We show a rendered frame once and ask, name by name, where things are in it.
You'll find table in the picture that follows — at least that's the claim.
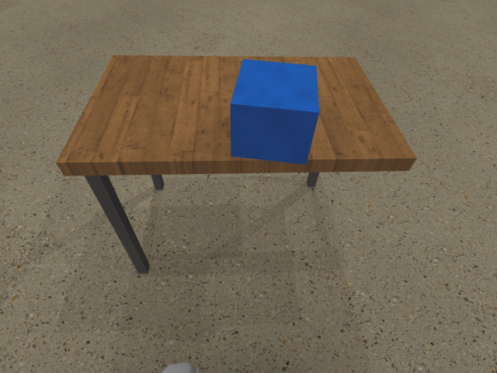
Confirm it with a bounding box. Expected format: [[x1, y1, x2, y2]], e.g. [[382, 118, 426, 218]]
[[56, 55, 417, 274]]

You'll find carton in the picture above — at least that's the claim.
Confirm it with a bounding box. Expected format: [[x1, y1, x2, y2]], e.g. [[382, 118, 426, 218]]
[[231, 59, 319, 165]]

